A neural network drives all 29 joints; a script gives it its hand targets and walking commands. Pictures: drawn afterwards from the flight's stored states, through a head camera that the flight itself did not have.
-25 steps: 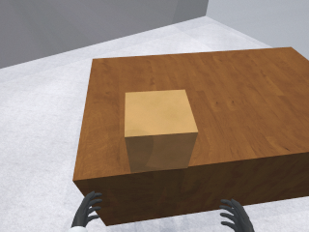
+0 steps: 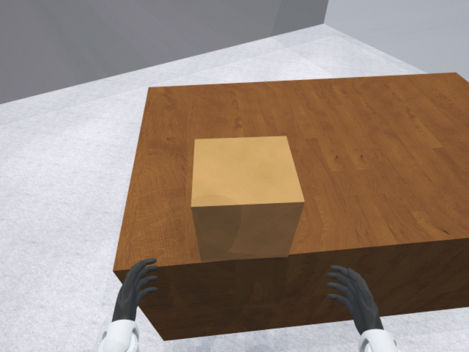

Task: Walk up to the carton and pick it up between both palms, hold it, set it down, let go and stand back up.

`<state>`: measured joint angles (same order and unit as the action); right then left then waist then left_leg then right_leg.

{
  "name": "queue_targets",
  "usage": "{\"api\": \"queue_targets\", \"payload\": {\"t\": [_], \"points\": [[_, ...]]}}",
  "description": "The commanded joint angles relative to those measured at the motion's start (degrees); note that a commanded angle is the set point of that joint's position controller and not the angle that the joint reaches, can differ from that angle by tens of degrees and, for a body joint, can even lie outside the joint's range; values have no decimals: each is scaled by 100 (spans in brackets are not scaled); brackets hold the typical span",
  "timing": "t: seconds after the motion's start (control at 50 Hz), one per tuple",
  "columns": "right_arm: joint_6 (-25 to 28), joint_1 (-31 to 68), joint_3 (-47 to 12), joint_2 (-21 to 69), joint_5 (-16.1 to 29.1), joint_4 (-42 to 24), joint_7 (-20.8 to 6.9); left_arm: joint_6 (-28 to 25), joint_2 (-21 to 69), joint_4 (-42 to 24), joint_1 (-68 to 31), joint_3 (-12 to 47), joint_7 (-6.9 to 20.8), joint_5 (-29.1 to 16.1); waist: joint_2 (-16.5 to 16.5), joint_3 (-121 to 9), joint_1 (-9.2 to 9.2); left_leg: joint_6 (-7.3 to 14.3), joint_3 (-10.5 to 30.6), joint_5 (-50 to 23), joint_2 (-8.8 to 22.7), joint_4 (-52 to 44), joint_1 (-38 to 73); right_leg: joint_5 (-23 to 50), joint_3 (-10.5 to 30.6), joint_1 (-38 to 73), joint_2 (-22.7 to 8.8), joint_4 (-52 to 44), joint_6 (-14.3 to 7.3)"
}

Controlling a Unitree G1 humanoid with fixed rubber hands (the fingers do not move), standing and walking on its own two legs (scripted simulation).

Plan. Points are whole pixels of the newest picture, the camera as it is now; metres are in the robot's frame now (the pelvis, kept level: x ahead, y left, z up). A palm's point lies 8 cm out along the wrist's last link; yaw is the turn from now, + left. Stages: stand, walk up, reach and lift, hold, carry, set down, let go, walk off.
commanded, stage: reach and lift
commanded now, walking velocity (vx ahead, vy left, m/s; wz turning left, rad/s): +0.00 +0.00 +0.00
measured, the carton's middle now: (242, 199) +0.44 +0.02 -0.03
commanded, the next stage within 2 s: none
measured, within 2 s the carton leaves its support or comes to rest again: neither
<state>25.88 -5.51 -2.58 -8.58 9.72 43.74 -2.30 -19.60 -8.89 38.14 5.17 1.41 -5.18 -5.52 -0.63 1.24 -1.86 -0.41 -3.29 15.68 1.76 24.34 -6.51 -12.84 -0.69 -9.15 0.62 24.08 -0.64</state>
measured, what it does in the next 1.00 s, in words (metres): stands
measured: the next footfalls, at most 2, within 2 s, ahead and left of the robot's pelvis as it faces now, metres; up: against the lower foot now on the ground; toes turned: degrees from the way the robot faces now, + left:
none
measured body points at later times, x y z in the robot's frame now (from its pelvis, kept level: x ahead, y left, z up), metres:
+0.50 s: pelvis -0.01 +0.00 +0.00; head +0.00 +0.01 +0.45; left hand +0.28 +0.22 -0.01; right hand +0.29 -0.18 -0.01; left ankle -0.03 +0.12 -0.74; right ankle +0.00 -0.11 -0.74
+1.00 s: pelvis -0.01 -0.01 +0.00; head +0.01 +0.00 +0.45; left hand +0.36 +0.20 +0.05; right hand +0.38 -0.18 +0.06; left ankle -0.03 +0.12 -0.74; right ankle +0.00 -0.11 -0.74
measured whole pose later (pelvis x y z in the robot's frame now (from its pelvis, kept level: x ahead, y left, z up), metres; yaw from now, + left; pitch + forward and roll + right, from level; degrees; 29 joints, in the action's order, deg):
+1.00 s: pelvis -0.01 -0.01 +0.00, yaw +0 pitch +5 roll -1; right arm 6.7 30.3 -4.5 -12.9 16.5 50.6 3.4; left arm 0.5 -8.5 42.8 -27.8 -5.5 -4.8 -5.0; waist -0.6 -4.0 -2.6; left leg -0.9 -2.5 12.6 2.4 22.1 -14.2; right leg -8.5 -0.1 -15.6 1.8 19.4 -1.1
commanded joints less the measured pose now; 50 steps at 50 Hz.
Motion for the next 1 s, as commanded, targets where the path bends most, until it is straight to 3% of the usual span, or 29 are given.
{"api": "queue_targets", "payload": {"t": [0.0,0.18,0.24,0.36,0.56,0.58,0.62,0.68,0.74,0.8,0.86,0.94,0.98], "points": [[452,1021,127,-550,97,-678,10,-525,-403,-785,-1008,-158,-21,-59,57,-884,7,-158,89,-1437,-165,-124,-311,1080,294,553,19,-116,-157],[594,1904,14,-618,268,-368,54,-739,-385,-569,-1721,-182,-66,-203,28,-1179,42,-161,126,-1232,-184,38,-574,837,301,351,34,27,-147],[338,2253,12,-618,283,-418,108,-496,-429,-657,-2051,-208,-105,-234,9,-1305,55,-142,107,-1118,-186,-80,-595,829,334,430,16,-26,-145],[-63,2693,-34,-697,413,-622,203,-66,-458,-878,-2372,-320,-125,-208,79,-1639,19,-188,101,-1597,-194,-146,-389,1331,343,650,47,-111,-157],[-762,3559,6,-859,558,-756,295,658,-412,-988,-3201,-485,-66,-117,55,-1881,-62,-174,76,-2008,-170,-243,-82,1360,305,586,69,-386,-138],[-839,4085,48,-969,486,-859,333,778,-277,-882,-3587,-327,-36,-183,-54,-1890,75,-166,133,-1839,-144,-262,-125,1232,247,456,102,-391,-73],[-1003,4212,71,-914,471,-812,381,938,-295,-844,-3837,-349,-19,-211,-2,-1945,41,-175,98,-1667,-151,-305,-133,1060,205,241,96,-422,-26],[-1139,4386,90,-908,492,-654,400,1059,-368,-982,-4100,-514,-59,-15,174,-2239,-42,-210,95,-2027,-118,-236,26,1248,174,273,131,-379,-37],[-1228,4649,52,-1027,546,-541,434,1244,-342,-960,-4260,-624,-29,99,118,-2485,-54,-238,53,-2420,-144,-173,137,1578,147,385,159,-440,-7],[-1359,5070,44,-1105,608,-328,479,1400,-413,-861,-4733,-700,-24,111,173,-2413,-58,-230,32,-2307,-167,-204,-7,1539,156,384,156,-444,-4],[-1473,5425,34,-1150,635,-338,524,1553,-454,-746,-4940,-816,-4,134,7,-2615,-70,-208,5,-2442,-170,-177,-7,1746,145,489,190,-454,57],[-1628,5862,48,-1219,658,-352,586,1722,-497,-661,-5369,-803,46,72,138,-2944,-92,-258,1,-2630,-179,-105,53,1926,122,456,184,-450,63],[-1745,6123,30,-1253,706,-259,610,1782,-605,-562,-5680,-835,29,30,64,-2922,-128,-219,-22,-2405,-199,-129,-143,1817,133,468,190,-443,99]]}}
